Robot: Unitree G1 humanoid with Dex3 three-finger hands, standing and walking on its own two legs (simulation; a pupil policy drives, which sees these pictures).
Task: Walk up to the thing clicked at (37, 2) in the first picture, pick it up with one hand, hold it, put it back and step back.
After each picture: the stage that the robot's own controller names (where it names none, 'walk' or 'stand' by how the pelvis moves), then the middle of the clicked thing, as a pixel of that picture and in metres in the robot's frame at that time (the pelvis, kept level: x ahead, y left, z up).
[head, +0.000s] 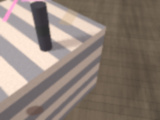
stand; (42, 28) +0.67 +0.20 +0.04
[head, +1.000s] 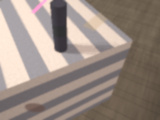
rise first; (59, 28) +0.64 +0.15 +0.05
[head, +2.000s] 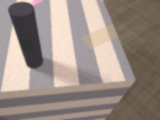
rise first; (29, 40) +0.45 +0.22 +0.07
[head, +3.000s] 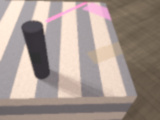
stand; (38, 53) +0.47 +0.19 +0.05
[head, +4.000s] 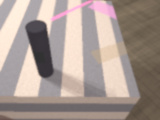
stand; (41, 52) +0.48 +0.17 +0.04
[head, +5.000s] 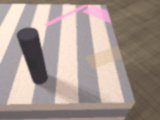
stand; (34, 59) +0.45 +0.20 +0.03
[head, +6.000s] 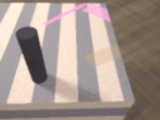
stand; (34, 58) +0.45 +0.20 +0.03
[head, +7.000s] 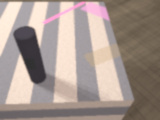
stand; (32, 58) +0.45 +0.21 +0.03
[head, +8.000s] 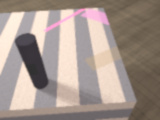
rise first; (34, 64) +0.44 +0.22 +0.04
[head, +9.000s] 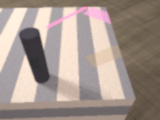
go down; (36, 58) +0.46 +0.22 +0.04
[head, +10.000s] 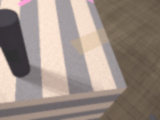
go down; (14, 49) +0.44 +0.20 +0.06
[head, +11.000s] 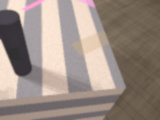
go down; (16, 48) +0.46 +0.21 +0.07
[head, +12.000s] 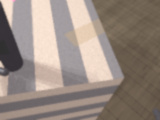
close in; (3, 41) +0.46 +0.23 +0.10
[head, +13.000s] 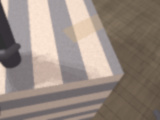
lift; (0, 35) +0.46 +0.22 +0.10
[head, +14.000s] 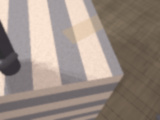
lift; out of the picture +0.43 +0.23 +0.10
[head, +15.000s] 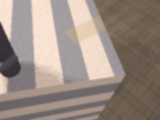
lift; out of the picture +0.42 +0.23 +0.11
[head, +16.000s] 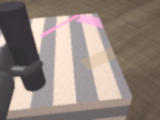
lift; (24, 51) +0.34 +0.17 +0.22
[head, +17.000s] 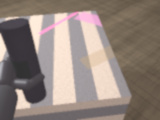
hold; (26, 65) +0.33 +0.17 +0.18
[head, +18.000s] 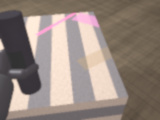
crouch; (21, 56) +0.36 +0.19 +0.18
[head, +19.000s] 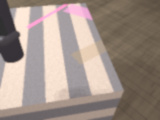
lower; (1, 24) +0.44 +0.23 +0.22
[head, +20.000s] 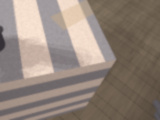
lower; out of the picture +0.51 +0.23 +0.13
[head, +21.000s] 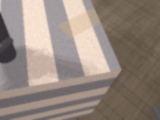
lower; out of the picture +0.48 +0.23 +0.11
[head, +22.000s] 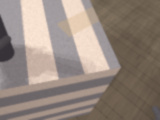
lower; out of the picture +0.49 +0.23 +0.12
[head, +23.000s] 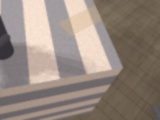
lower; out of the picture +0.49 +0.23 +0.12
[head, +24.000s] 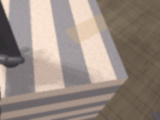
open; (0, 35) +0.46 +0.22 +0.11
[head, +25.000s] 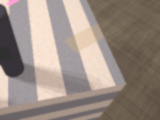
sink last; (5, 46) +0.44 +0.21 +0.09
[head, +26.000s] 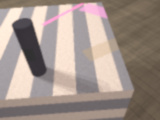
stand; (31, 50) +0.49 +0.23 +0.08
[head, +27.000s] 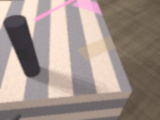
stand; (25, 50) +0.46 +0.23 +0.08
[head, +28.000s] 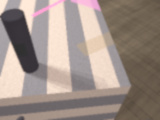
stand; (23, 45) +0.47 +0.23 +0.09
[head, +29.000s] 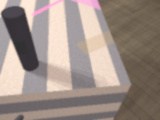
stand; (23, 42) +0.48 +0.23 +0.10
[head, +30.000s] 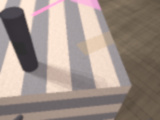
stand; (22, 43) +0.47 +0.23 +0.10
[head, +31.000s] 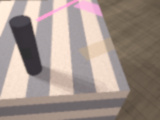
stand; (28, 49) +0.48 +0.22 +0.07
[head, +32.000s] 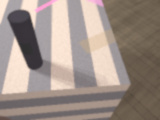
walk; (28, 43) +0.49 +0.22 +0.05
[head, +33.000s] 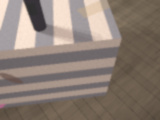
walk; (33, 6) +0.70 +0.26 +0.06
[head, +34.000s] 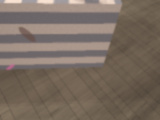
stand; out of the picture +1.03 +0.19 +0.06
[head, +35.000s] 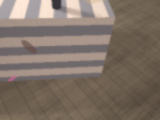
stand; out of the picture +1.06 +0.20 +0.04
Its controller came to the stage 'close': yes
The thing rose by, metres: 0.19
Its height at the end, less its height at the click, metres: +0.00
